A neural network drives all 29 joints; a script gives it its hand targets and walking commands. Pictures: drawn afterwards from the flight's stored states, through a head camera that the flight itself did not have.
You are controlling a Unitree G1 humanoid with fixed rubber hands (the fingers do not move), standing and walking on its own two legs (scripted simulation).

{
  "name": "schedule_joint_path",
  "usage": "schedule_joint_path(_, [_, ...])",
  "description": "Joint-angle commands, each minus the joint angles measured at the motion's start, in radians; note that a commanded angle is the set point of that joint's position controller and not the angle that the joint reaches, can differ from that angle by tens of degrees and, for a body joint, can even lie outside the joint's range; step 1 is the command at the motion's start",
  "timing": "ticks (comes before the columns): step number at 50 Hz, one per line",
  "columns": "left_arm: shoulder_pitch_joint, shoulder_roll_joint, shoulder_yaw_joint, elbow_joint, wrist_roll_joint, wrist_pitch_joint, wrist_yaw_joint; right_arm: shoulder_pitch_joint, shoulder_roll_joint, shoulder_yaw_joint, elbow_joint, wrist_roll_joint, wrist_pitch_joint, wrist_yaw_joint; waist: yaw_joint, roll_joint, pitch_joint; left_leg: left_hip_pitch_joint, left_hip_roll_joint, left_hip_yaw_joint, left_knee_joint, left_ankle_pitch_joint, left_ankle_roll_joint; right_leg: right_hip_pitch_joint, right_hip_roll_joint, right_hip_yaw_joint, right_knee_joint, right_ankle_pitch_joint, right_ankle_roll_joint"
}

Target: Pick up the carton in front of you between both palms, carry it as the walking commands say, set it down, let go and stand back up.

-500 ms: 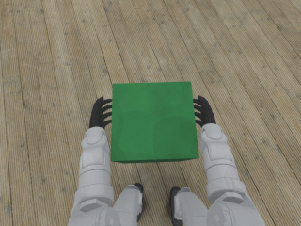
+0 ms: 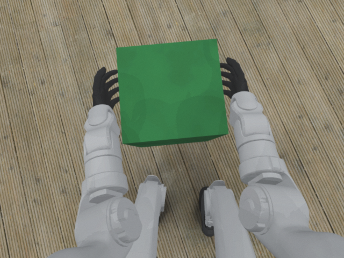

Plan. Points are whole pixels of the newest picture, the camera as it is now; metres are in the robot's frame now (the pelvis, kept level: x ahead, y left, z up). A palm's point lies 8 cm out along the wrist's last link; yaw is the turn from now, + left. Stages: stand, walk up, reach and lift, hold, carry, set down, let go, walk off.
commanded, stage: set down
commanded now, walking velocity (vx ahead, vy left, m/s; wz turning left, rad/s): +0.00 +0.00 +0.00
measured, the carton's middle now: (171, 104) +0.45 +0.06 -0.15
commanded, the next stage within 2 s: none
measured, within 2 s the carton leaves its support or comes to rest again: rests again in 1.66 s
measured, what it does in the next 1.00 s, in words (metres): lowers itself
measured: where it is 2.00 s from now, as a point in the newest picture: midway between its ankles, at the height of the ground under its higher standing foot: (180, 217)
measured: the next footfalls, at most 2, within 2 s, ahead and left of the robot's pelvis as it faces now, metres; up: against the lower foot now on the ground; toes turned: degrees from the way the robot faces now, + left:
none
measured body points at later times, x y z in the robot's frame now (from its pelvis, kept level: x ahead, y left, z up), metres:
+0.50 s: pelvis -0.03 +0.00 -0.13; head +0.30 +0.00 +0.19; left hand +0.45 +0.21 -0.24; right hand +0.53 -0.08 -0.25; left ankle +0.08 +0.13 -0.58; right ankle +0.07 -0.11 -0.58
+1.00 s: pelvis -0.03 -0.01 -0.21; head +0.36 -0.01 +0.02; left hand +0.48 +0.23 -0.38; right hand +0.58 -0.06 -0.40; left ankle +0.08 +0.13 -0.58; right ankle +0.07 -0.11 -0.58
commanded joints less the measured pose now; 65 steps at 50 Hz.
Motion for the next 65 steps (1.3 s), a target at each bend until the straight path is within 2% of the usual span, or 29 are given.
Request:
schedule_joint_path(1, [-0.583, -0.855, -0.580, 0.115, -0.141, 0.003, -0.209, -0.594, 0.822, 0.458, 0.057, 0.127, -0.047, 0.223, 0.032, -0.003, -0.892, 0.375, -0.120, 0.084, 0.010, 0.278, -0.014, 0.286, 0.115, -0.052, -0.011, 0.198, 0.009])
schedule_joint_path(6, [-0.678, -0.862, -0.636, 0.061, -0.194, -0.004, -0.159, -0.696, 0.801, 0.509, 0.037, 0.183, -0.053, 0.223, 0.042, 0.004, -1.036, 0.362, -0.123, 0.083, 0.107, 0.326, -0.030, 0.206, 0.129, -0.065, 0.101, 0.214, 0.012])
schedule_joint_path(12, [-0.753, -0.839, -0.627, 0.050, -0.218, 0.020, -0.130, -0.779, 0.770, 0.529, 0.061, 0.208, -0.024, 0.223, 0.050, -0.025, -1.071, 0.286, -0.130, 0.100, 0.188, 0.277, -0.036, 0.141, 0.131, -0.081, 0.185, 0.166, 0.013])
schedule_joint_path(20, [-0.874, -0.774, -0.556, 0.054, -0.220, 0.028, -0.132, -0.875, 0.723, 0.502, 0.123, 0.211, -0.009, 0.217, 0.069, -0.076, -1.020, 0.132, -0.128, 0.125, 0.297, 0.238, -0.031, 0.069, 0.120, -0.082, 0.282, 0.151, 0.011])
schedule_joint_path(29, [-0.988, -0.659, -0.468, 0.075, -0.224, 0.012, -0.137, -0.969, 0.629, 0.485, 0.208, 0.208, -0.012, 0.185, 0.100, -0.119, -0.941, -0.047, -0.113, 0.163, 0.422, 0.190, -0.031, 0.071, 0.104, -0.062, 0.390, 0.155, 0.011])
schedule_joint_path(38, [-1.114, -0.555, -0.473, 0.050, -0.298, -0.008, -0.137, -1.103, 0.542, 0.569, 0.215, 0.282, -0.023, 0.166, 0.152, -0.163, -0.963, -0.119, -0.088, 0.185, 0.539, 0.213, -0.037, 0.164, 0.086, -0.047, 0.522, 0.215, 0.012])
schedule_joint_path(45, [-1.191, -0.502, -0.487, 0.057, -0.356, -0.021, -0.120, -1.188, 0.465, 0.625, 0.243, 0.349, -0.041, 0.165, 0.173, -0.187, -0.939, -0.134, -0.076, 0.192, 0.619, 0.239, -0.042, 0.182, 0.070, -0.038, 0.617, 0.252, 0.009])
schedule_joint_path(47, [-1.182, -0.544, -0.511, 0.037, -0.388, -0.025, -0.114, -1.215, 0.474, 0.653, 0.202, 0.376, -0.051, 0.163, 0.164, -0.196, -1.003, -0.093, -0.079, 0.189, 0.637, 0.287, -0.043, 0.204, 0.072, -0.042, 0.638, 0.293, 0.008])
schedule_joint_path(50, [-1.122, -0.592, -0.494, 0.113, -0.402, -0.022, -0.117, -1.199, 0.493, 0.645, 0.207, 0.383, -0.065, 0.162, 0.159, -0.207, -0.996, -0.109, -0.086, 0.186, 0.652, 0.337, -0.047, 0.217, 0.065, -0.038, 0.670, 0.372, 0.006])
schedule_joint_path(53, [-1.105, -0.627, -0.497, 0.146, -0.388, -0.014, -0.135, -1.112, 0.513, 0.588, 0.270, 0.337, -0.064, 0.180, 0.105, -0.195, -0.881, -0.170, -0.089, 0.169, 0.670, 0.334, -0.049, 0.135, 0.064, -0.041, 0.675, 0.378, 0.000])
schedule_joint_path(55, [-1.103, -0.637, -0.500, 0.153, -0.377, -0.018, -0.140, -1.065, 0.509, 0.562, 0.301, 0.315, -0.066, 0.191, 0.091, -0.162, -0.813, -0.174, -0.093, 0.161, 0.679, 0.334, -0.049, 0.044, 0.064, -0.043, 0.678, 0.349, -0.007])
schedule_joint_path(58, [-1.104, -0.632, -0.496, 0.151, -0.367, -0.029, -0.131, -1.054, 0.492, 0.545, 0.311, 0.316, -0.082, 0.203, 0.094, -0.109, -0.758, -0.133, -0.099, 0.148, 0.688, 0.347, -0.048, -0.081, 0.065, -0.047, 0.687, 0.298, -0.016])
schedule_joint_path(60, [-1.102, -0.628, -0.496, 0.147, -0.372, -0.040, -0.117, -1.086, 0.480, 0.555, 0.291, 0.335, -0.096, 0.207, 0.098, -0.097, -0.758, -0.095, -0.102, 0.142, 0.693, 0.358, -0.046, -0.128, 0.067, -0.049, 0.692, 0.269, -0.019])
schedule_joint_path(62, [-1.100, -0.623, -0.491, 0.152, -0.379, -0.049, -0.104, -1.128, 0.456, 0.569, 0.273, 0.352, -0.111, 0.206, 0.101, -0.103, -0.761, -0.083, -0.103, 0.140, 0.697, 0.354, -0.043, -0.137, 0.064, -0.047, 0.697, 0.246, -0.021])
schedule_joint_path(65, [-1.098, -0.605, -0.447, 0.182, -0.377, -0.054, -0.097, -1.179, 0.413, 0.571, 0.280, 0.351, -0.119, 0.204, 0.103, -0.153, -0.710, -0.137, -0.102, 0.138, 0.698, 0.299, -0.039, -0.128, 0.056, -0.040, 0.697, 0.204, -0.025])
